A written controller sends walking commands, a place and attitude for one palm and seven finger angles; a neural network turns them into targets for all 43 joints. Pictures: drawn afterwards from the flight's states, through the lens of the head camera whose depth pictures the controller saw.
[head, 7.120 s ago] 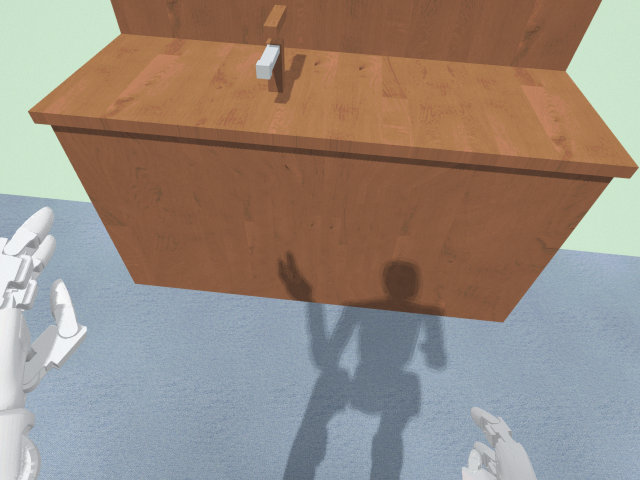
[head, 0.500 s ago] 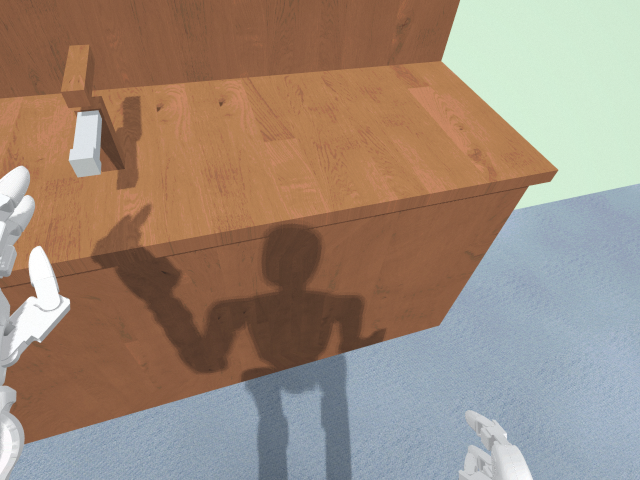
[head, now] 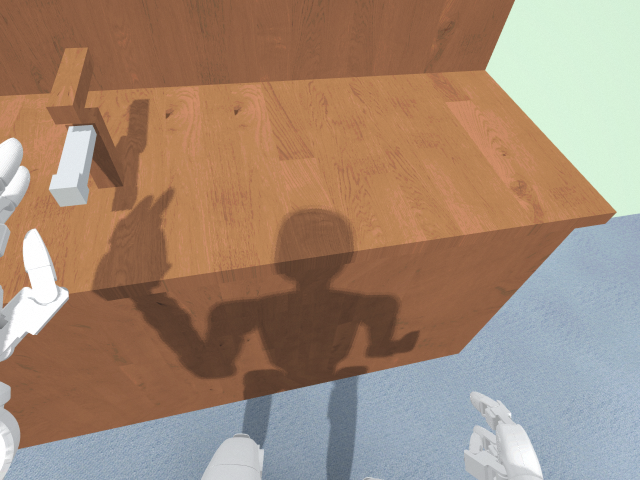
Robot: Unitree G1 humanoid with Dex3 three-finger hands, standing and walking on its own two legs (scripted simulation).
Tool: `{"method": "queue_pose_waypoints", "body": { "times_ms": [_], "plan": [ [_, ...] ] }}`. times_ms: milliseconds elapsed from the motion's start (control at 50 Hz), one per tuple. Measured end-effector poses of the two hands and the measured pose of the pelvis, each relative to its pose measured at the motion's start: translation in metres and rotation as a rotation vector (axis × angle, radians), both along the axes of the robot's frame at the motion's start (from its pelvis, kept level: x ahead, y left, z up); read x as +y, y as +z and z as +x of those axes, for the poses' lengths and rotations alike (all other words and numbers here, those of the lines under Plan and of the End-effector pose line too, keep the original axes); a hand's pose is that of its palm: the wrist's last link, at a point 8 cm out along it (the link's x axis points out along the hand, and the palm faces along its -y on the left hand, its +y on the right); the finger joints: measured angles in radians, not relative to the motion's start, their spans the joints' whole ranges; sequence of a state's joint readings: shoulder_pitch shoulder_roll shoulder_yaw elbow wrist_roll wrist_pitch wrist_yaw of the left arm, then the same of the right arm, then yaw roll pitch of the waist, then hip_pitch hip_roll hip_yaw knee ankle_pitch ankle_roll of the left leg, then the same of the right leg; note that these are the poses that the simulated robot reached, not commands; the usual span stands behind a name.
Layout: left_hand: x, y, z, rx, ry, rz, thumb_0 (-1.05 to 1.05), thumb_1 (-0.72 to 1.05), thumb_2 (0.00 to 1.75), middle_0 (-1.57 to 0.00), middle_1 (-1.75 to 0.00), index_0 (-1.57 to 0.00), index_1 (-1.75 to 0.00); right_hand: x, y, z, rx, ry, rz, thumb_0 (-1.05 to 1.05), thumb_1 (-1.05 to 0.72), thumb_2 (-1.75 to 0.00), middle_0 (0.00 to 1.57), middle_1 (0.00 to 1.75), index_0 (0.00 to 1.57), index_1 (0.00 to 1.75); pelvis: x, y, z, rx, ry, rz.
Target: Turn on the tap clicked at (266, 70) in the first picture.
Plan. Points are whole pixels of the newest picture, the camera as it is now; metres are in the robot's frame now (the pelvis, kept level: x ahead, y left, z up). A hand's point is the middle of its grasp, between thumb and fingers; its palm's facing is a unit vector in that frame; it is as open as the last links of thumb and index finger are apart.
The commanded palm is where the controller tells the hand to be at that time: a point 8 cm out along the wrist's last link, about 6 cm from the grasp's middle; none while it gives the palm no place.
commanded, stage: come to a stop and stand still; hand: left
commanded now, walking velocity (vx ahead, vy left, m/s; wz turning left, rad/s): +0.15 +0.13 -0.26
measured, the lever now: (69, 189) +0.37 +0.34 +0.13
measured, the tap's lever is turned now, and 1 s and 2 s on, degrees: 0 0 0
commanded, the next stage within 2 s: none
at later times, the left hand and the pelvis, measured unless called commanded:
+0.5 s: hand (95, 209) +0.31 +0.26 +0.18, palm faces +0.31 -0.83 -0.46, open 7.4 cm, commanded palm +0.25 +0.30 +0.19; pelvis +0.07 +0.03 +0.01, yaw -3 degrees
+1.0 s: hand (32, 281) +0.25 +0.31 +0.14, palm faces +0.22 -0.88 -0.43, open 7.4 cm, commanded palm +0.19 +0.35 +0.19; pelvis +0.01 +0.09 +0.01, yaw -4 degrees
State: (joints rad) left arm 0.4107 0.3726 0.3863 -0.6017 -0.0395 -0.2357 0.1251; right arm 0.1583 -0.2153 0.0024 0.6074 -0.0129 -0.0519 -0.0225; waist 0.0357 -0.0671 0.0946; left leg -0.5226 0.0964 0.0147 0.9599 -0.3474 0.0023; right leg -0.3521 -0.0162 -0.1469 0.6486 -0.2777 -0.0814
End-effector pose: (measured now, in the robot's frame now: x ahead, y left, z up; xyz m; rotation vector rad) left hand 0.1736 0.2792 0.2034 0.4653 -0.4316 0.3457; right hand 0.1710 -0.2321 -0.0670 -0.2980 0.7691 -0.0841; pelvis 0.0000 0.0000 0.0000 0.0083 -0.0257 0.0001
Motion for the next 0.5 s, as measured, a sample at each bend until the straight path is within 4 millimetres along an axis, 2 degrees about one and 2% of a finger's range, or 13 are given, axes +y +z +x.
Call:
{"method": "queue_pose_waypoints", "body": {
  "times_ms": [80, 180, 240, 300, 380, 500],
  "plan": [
    [0.010, 0.006, 0.019, -0.024, -0.005, 0.002, 0.01, 0.89, 0.90, -0.22, -0.30, -0.22, -0.30, 0.009, 0.010, 0.026, -0.087, -0.011, -0.019, 0.01, -0.91, -0.90, 0.20, 0.30, 0.20, 0.30, 0.014, -0.001, 0.021, -0.002, -0.007, 0.009],
    [0.029, 0.004, 0.053, 0.000, 0.037, 0.024, 0.01, 0.89, 0.90, -0.21, -0.30, -0.22, -0.30, 0.030, 0.004, 0.047, -0.133, -0.056, 0.054, 0.01, -0.91, -0.90, 0.20, 0.30, 0.20, 0.30, 0.023, -0.004, 0.044, -0.013, -0.014, 0.025],
    [0.029, -0.002, 0.070, 0.067, 0.062, -0.003, 0.01, 0.89, 0.90, -0.21, -0.30, -0.21, -0.30, 0.044, -0.003, 0.052, -0.104, -0.043, 0.111, 0.01, -0.91, -0.90, 0.20, 0.30, 0.20, 0.30, 0.023, 0.001, 0.058, -0.004, -0.011, 0.005],
    [0.021, -0.006, 0.082, 0.115, 0.040, -0.023, 0.02, 0.89, 0.90, -0.21, -0.30, -0.21, -0.30, 0.052, -0.006, 0.053, -0.065, -0.040, 0.140, 0.01, -0.90, -0.90, 0.20, 0.30, 0.20, 0.30, 0.023, 0.006, 0.068, 0.017, -0.022, 0.005],
    [0.015, -0.006, 0.094, 0.150, -0.008, -0.014, 0.02, 0.89, 0.90, -0.21, -0.30, -0.21, -0.30, 0.053, -0.007, 0.054, -0.026, -0.055, 0.129, 0.01, -0.90, -0.90, 0.20, 0.30, 0.21, 0.30, 0.027, 0.010, 0.075, 0.036, -0.032, 0.007],
    [0.021, -0.002, 0.099, 0.195, -0.024, 0.035, 0.02, 0.89, 0.90, -0.22, -0.30, -0.22, -0.30, 0.041, 0.000, 0.056, -0.033, -0.100, 0.098, 0.01, -0.90, -0.90, 0.20, 0.30, 0.21, 0.30, 0.030, 0.013, 0.073, 0.048, -0.047, -0.005]
  ]
}}
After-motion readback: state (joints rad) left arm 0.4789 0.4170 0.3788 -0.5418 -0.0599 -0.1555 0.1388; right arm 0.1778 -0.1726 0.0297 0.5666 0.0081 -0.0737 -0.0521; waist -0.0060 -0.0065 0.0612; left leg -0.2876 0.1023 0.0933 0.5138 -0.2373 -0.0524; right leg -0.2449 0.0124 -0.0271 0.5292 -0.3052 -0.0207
